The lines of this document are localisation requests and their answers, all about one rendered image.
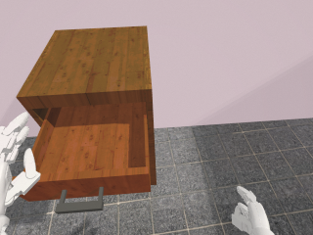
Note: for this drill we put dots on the handle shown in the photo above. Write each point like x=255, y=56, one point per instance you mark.
x=86, y=206

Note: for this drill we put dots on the cabinet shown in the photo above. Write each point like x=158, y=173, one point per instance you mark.
x=93, y=66

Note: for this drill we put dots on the right robot hand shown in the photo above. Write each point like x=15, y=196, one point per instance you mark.
x=250, y=216

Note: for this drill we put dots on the drawer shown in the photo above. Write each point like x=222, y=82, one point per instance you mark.
x=83, y=148

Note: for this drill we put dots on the robot left forearm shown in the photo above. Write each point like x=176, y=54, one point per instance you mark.
x=4, y=222

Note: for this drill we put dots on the left robot hand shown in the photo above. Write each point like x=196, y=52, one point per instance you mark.
x=11, y=137

